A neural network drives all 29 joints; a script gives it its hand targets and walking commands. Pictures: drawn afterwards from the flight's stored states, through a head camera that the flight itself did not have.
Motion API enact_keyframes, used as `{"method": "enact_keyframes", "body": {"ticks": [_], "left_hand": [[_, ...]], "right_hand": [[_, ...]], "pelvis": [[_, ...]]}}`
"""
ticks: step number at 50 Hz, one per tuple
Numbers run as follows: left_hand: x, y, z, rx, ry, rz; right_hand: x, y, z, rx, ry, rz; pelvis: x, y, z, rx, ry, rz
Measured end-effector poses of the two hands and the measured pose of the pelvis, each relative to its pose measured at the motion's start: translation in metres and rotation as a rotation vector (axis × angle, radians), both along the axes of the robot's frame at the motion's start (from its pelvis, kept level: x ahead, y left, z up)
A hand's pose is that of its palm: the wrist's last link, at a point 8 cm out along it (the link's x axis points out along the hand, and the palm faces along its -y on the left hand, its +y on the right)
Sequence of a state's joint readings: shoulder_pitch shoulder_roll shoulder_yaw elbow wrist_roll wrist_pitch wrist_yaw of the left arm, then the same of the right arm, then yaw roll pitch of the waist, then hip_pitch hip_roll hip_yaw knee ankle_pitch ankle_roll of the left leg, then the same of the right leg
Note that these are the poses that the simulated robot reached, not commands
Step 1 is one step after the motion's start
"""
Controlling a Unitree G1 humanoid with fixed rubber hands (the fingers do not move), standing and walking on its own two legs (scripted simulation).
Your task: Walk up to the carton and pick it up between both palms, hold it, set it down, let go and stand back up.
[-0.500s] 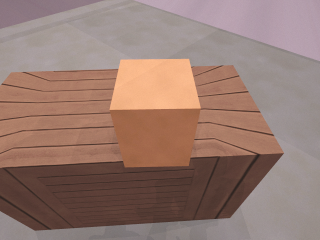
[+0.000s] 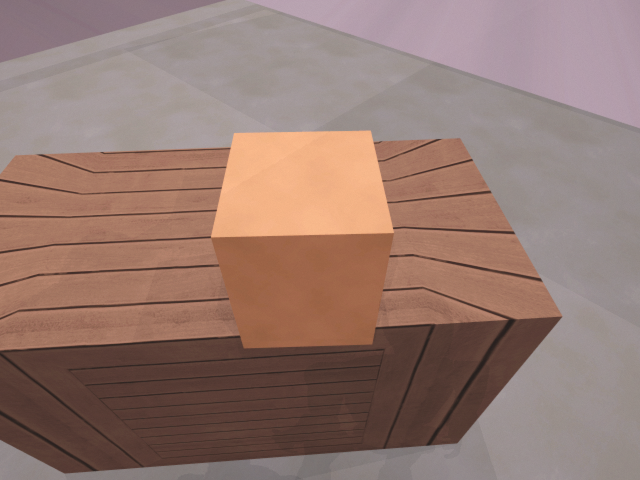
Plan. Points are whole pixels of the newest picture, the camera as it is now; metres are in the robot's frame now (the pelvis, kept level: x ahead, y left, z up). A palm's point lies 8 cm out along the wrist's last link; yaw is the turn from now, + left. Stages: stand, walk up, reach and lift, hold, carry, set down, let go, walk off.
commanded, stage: stand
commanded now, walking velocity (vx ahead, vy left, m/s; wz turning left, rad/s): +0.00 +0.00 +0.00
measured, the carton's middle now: (305, 242) +0.46 +0.04 +0.04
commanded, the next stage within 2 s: walk up in 1.26 s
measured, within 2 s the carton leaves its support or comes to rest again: neither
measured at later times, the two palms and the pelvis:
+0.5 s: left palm out of the picture -0.02 +0.21 -0.14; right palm out of the picture -0.03 -0.20 -0.14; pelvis +0.00 +0.00 +0.01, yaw +0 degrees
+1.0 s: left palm out of the picture -0.05 +0.19 -0.14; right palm out of the picture -0.05 -0.20 -0.15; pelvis -0.02 +0.00 +0.01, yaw +0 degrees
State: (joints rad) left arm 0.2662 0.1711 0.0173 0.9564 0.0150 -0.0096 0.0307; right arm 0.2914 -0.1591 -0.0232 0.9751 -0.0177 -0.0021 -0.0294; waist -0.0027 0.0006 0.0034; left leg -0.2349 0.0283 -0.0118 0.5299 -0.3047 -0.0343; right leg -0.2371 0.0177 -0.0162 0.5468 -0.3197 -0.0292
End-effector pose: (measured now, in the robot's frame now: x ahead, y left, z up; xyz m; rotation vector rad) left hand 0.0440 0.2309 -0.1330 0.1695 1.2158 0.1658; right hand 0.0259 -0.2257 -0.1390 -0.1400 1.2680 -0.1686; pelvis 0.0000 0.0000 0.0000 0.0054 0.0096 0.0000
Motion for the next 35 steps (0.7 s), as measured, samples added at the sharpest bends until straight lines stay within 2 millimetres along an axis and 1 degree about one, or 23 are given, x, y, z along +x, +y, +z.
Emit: {"method": "enact_keyframes", "body": {"ticks": [7, 14, 23, 30, 35], "left_hand": [[-0.015, -0.004, -0.004, -0.013, 0.058, 0.023], [-0.035, -0.011, -0.007, -0.034, 0.114, 0.039], [-0.063, -0.021, -0.009, -0.059, 0.195, 0.055], [-0.074, -0.026, -0.01, -0.067, 0.216, 0.058], [-0.078, -0.028, -0.01, -0.064, 0.22, 0.061]], "right_hand": [[-0.016, 0.005, -0.003, 0.008, 0.065, -0.021], [-0.033, 0.012, -0.004, 0.017, 0.129, -0.031], [-0.05, 0.021, -0.005, 0.04, 0.177, -0.036], [-0.059, 0.027, -0.006, 0.054, 0.196, -0.033], [-0.061, 0.03, -0.006, 0.063, 0.193, -0.03]], "pelvis": [[0.003, 0.001, 0.002, 0.0, -0.019, -0.001], [0.002, 0.002, 0.004, -0.003, -0.033, 0.0], [-0.001, 0.002, 0.006, -0.001, -0.041, 0.001], [-0.004, 0.001, 0.006, -0.002, -0.045, -0.004], [-0.005, 0.0, 0.006, 0.0, -0.047, -0.005]]}}
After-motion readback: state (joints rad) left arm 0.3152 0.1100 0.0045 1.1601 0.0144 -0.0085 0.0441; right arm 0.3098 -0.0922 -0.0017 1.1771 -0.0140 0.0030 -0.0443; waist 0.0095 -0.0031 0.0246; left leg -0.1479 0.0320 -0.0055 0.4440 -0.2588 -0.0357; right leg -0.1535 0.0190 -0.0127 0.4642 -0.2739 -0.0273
